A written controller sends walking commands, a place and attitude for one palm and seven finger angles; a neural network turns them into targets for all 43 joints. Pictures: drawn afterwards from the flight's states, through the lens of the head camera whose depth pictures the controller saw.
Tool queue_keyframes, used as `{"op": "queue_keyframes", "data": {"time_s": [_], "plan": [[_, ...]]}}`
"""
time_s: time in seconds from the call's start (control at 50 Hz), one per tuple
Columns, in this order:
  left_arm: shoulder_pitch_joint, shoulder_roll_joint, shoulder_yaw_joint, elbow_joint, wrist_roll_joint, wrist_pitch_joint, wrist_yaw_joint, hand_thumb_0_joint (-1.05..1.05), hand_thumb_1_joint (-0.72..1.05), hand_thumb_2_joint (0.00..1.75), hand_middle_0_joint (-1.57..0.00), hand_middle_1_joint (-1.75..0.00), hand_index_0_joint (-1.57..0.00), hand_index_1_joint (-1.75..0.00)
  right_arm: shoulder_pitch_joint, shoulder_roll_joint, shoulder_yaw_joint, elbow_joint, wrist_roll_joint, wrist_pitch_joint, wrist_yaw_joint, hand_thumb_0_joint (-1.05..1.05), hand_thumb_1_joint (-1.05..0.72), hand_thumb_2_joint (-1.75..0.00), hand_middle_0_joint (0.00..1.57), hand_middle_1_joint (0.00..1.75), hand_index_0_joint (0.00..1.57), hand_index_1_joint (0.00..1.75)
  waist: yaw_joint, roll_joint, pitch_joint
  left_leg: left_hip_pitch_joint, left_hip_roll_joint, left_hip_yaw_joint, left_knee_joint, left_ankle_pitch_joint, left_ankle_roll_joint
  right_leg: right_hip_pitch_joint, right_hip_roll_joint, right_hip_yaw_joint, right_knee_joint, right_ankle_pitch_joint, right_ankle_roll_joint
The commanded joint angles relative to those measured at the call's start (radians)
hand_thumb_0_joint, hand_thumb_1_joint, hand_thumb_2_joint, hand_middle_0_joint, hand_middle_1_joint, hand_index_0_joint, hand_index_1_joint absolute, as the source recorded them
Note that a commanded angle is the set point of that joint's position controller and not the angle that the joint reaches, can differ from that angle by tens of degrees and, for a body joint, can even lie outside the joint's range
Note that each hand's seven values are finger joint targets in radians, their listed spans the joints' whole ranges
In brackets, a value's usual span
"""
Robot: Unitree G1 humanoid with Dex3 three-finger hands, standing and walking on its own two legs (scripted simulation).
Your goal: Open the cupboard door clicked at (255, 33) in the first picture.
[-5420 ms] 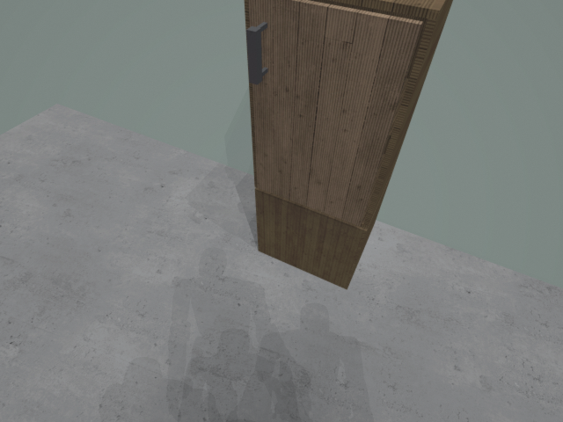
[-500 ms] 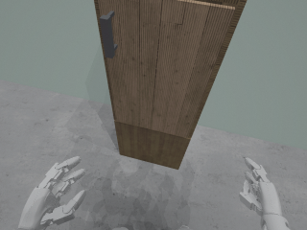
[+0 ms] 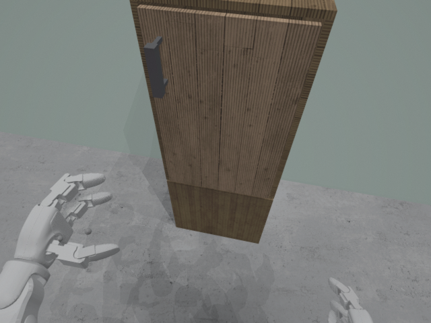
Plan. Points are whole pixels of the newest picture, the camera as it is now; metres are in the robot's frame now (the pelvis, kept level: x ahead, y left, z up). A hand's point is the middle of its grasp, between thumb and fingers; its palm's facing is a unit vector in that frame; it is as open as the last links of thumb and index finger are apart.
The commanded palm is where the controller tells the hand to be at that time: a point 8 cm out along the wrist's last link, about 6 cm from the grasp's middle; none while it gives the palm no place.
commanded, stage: raise the hand with hooked fingers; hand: left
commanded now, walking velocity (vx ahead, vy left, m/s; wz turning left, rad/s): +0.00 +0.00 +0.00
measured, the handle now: (158, 67) +0.61 +0.18 +0.17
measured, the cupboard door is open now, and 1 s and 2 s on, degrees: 0 0 0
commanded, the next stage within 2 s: move the hooked fingers beside the handle in 1.12 s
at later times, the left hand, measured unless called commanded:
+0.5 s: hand (69, 174) +0.29 +0.25 +0.16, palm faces -0.06 -0.99 -0.10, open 13.9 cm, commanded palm +0.27 +0.30 +0.18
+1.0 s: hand (72, 152) +0.32 +0.25 +0.18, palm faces -0.05 -1.00 -0.08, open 14.0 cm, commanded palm +0.29 +0.29 +0.19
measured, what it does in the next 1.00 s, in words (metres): stands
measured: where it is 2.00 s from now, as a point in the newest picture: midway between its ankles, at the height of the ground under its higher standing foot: outside the picture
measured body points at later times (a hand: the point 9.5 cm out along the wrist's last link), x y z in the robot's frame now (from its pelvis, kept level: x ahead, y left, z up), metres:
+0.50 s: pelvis +0.02 -0.02 +0.02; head +0.02 -0.03 +0.47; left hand +0.29 +0.30 +0.17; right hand +0.20 -0.24 -0.04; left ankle -0.02 +0.09 -0.70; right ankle +0.04 -0.14 -0.70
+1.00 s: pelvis +0.03 -0.03 +0.03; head +0.02 -0.04 +0.48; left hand +0.31 +0.30 +0.19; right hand +0.19 -0.27 -0.04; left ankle -0.02 +0.09 -0.70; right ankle +0.04 -0.14 -0.70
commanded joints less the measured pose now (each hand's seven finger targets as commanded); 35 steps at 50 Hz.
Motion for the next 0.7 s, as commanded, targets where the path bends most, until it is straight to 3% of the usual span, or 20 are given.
{"op": "queue_keyframes", "data": {"time_s": [0.0,0.06,0.12,0.14,0.18,0.2,0.26,0.3,0.36,0.38,0.42,0.46,0.52,0.58,0.68], "plan": [[-0.27,0.244,0.088,-0.182,-0.003,-0.015,-0.041,0.0,-0.27,0.4,-0.28,-1.05,-0.28,-1.05,-0.123,-0.144,-0.064,-0.171,0.016,-0.078,-0.029,0.0,-0.9,-0.9,0.2,0.3,0.2,0.3,-0.016,0.048,-0.143,0.031,0.012,-0.082,-0.228,0.19,-0.022,0.155,0.048,0.004,-0.125,0.028,-0.039],[-0.323,0.32,0.172,-0.197,-0.02,-0.005,-0.045,0.0,-0.34,0.37,-0.29,-1.1,-0.29,-1.1,-0.131,-0.142,-0.056,-0.166,0.011,-0.076,-0.039,0.0,-0.9,-0.9,0.2,0.3,0.2,0.3,0.011,0.085,-0.166,0.077,0.009,-0.084,-0.247,0.275,-0.028,0.219,0.055,-0.001,-0.134,0.103,-0.048],[-0.351,0.308,0.194,-0.151,-0.05,0.0,-0.049,0.0,-0.41,0.34,-0.29,-1.14,-0.29,-1.14,-0.14,-0.13,-0.048,-0.16,0.013,-0.067,-0.042,0.0,-0.9,-0.9,0.2,0.3,0.2,0.3,0.013,0.067,-0.136,0.099,0.011,-0.08,-0.269,0.324,-0.033,0.247,0.056,-0.007,-0.157,0.167,-0.048],[-0.354,0.312,0.202,-0.132,-0.054,0.007,-0.053,0.0,-0.43,0.33,-0.29,-1.15,-0.29,-1.15,-0.143,-0.132,-0.047,-0.158,0.012,-0.066,-0.041,0.0,-0.9,-0.9,0.2,0.3,0.2,0.3,0.019,0.087,-0.139,0.107,0.008,-0.073,-0.27,0.344,-0.033,0.258,0.054,-0.001,-0.162,0.192,-0.048],[-0.368,0.3,0.19,-0.07,-0.06,0.038,-0.078,0.0,-0.48,0.31,-0.3,-1.18,-0.3,-1.18,-0.14,-0.13,-0.042,-0.154,0.014,-0.053,-0.037,0.0,-0.9,-0.9,0.2,0.3,0.2,0.3,0.018,0.093,-0.106,0.114,0.004,-0.062,-0.276,0.375,-0.034,0.271,0.057,0.002,-0.177,0.237,-0.05],[-0.37,0.298,0.183,-0.033,-0.059,0.056,-0.089,0.0,-0.5,0.3,-0.3,-1.2,-0.3,-1.2,-0.138,-0.133,-0.044,-0.15,0.016,-0.047,-0.037,0.0,-0.9,-0.9,0.2,0.3,0.2,0.3,0.013,0.06,-0.088,0.108,0.005,-0.059,-0.28,0.374,-0.03,0.268,0.056,0.004,-0.186,0.247,-0.047],[-0.423,0.283,0.139,0.001,-0.045,0.112,-0.128,0.0,-0.5,0.3,-0.3,-1.2,-0.3,-1.2,-0.134,-0.137,-0.042,-0.157,0.022,-0.031,-0.035,0.0,-0.9,-0.9,0.2,0.3,0.2,0.3,0.009,0.076,-0.073,0.125,0.002,-0.049,-0.291,0.382,-0.024,0.277,0.058,0.013,-0.204,0.264,-0.046],[-0.485,0.316,0.141,-0.017,-0.034,0.136,-0.141,0.0,-0.5,0.3,-0.3,-1.2,-0.3,-1.2,-0.141,-0.138,-0.041,-0.165,0.025,-0.023,-0.035,0.0,-0.9,-0.9,0.2,0.3,0.2,0.3,0.004,0.07,-0.102,0.148,0.003,-0.052,-0.301,0.38,-0.02,0.283,0.056,0.011,-0.214,0.261,-0.043],[-0.547,0.398,0.209,-0.025,-0.037,0.14,-0.144,0.0,-0.5,0.3,-0.3,-1.2,-0.3,-1.2,-0.143,-0.139,-0.036,-0.168,0.021,-0.012,-0.037,0.0,-0.9,-0.9,0.2,0.3,0.2,0.3,0.013,0.026,-0.132,0.167,0.0,-0.052,-0.304,0.385,-0.014,0.314,0.063,0.021,-0.232,0.262,-0.044],[-0.584,0.421,0.233,-0.03,-0.039,0.135,-0.144,0.0,-0.5,0.3,-0.3,-1.2,-0.3,-1.2,-0.15,-0.136,-0.033,-0.168,0.019,-0.009,-0.039,0.0,-0.9,-0.9,0.2,0.3,0.2,0.3,0.013,0.046,-0.149,0.169,-0.004,-0.052,-0.312,0.371,-0.016,0.325,0.059,0.024,-0.238,0.251,-0.044],[-0.61,0.45,0.275,-0.009,-0.047,0.119,-0.14,0.0,-0.5,0.3,-0.3,-1.2,-0.3,-1.2,-0.152,-0.131,-0.03,-0.167,0.019,-0.004,-0.043,0.0,-0.9,-0.9,0.2,0.3,0.2,0.3,0.016,0.019,-0.171,0.183,-0.004,-0.054,-0.319,0.389,-0.015,0.347,0.059,0.022,-0.245,0.267,-0.044],[-0.65,0.478,0.294,-0.009,-0.056,0.11,-0.145,0.0,-0.5,0.3,-0.3,-1.2,-0.3,-1.2,-0.153,-0.13,-0.026,-0.161,0.015,-0.001,-0.044,0.0,-0.9,-0.9,0.2,0.3,0.2,0.3,0.021,0.05,-0.183,0.2,-0.009,-0.047,-0.32,0.404,-0.014,0.369,0.061,0.03,-0.254,0.289,-0.047],[-0.686,0.451,0.259,0.072,-0.051,0.127,-0.161,0.0,-0.5,0.3,-0.3,-1.2,-0.3,-1.2,-0.154,-0.131,-0.025,-0.149,0.023,0.006,-0.047,0.0,-0.9,-0.9,0.2,0.3,0.2,0.3,0.011,0.085,-0.151,0.204,-0.007,-0.042,-0.339,0.393,-0.015,0.354,0.053,0.028,-0.27,0.288,-0.045],[-0.723,0.456,0.228,0.135,-0.038,0.168,-0.188,0.0,-0.5,0.3,-0.3,-1.2,-0.3,-1.2,-0.153,-0.14,-0.025,-0.147,0.029,0.015,-0.047,0.0,-0.9,-0.9,0.2,0.3,0.2,0.3,0.011,0.075,-0.132,0.196,-0.01,-0.041,-0.351,0.382,-0.014,0.354,0.048,0.032,-0.28,0.283,-0.043],[-0.631,0.441,0.227,0.229,-0.046,0.212,-0.228,0.0,-0.5,0.3,-0.3,-1.2,-0.3,-1.2,-0.14,-0.153,-0.035,-0.155,0.031,0.025,-0.03,0.0,-0.9,-0.9,0.2,0.3,0.2,0.3,0.021,-0.031,-0.145,0.176,-0.01,-0.037,-0.336,0.415,-0.007,0.352,0.042,0.042,-0.267,0.33,-0.037]]}}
